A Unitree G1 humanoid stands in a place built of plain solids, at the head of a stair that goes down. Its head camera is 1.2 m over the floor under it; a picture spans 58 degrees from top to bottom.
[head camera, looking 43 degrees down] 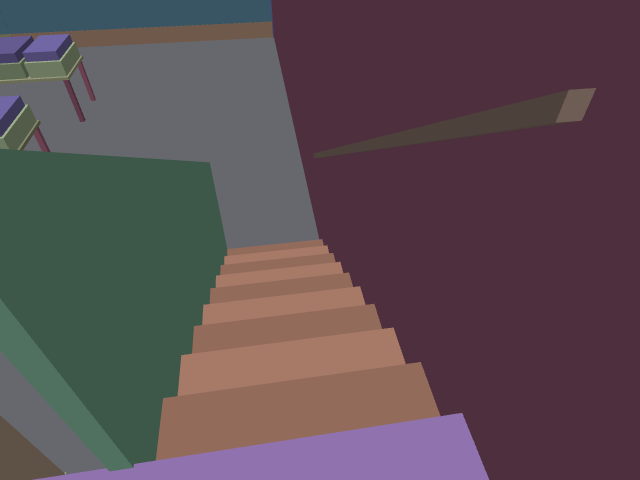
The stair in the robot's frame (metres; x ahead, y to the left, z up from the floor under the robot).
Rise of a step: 0.18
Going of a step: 0.28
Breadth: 0.90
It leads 9 degrees to the left of straight ahead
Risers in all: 10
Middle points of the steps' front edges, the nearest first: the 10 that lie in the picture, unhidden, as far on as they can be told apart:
0.50 0.04 0.00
0.77 0.08 -0.18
1.05 0.13 -0.36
1.32 0.17 -0.54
1.60 0.21 -0.72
1.88 0.25 -0.90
2.15 0.30 -1.09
2.43 0.34 -1.27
2.70 0.38 -1.45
2.98 0.42 -1.63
